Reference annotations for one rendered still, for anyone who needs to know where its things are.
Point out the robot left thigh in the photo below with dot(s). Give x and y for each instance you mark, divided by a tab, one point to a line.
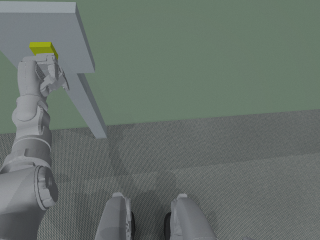
116	214

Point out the robot left hand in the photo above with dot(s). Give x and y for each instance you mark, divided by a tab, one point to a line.
33	81

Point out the button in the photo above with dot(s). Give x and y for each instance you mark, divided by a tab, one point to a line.
42	47

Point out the robot thigh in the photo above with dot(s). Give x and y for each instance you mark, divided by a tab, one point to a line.
116	214
193	222

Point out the robot right thigh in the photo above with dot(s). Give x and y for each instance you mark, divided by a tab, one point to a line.
193	222

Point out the panel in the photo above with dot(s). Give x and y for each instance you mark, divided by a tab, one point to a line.
60	23

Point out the robot left upper arm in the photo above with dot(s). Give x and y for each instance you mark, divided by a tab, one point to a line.
25	196

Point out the robot left forearm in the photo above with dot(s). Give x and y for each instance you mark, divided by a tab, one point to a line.
33	140

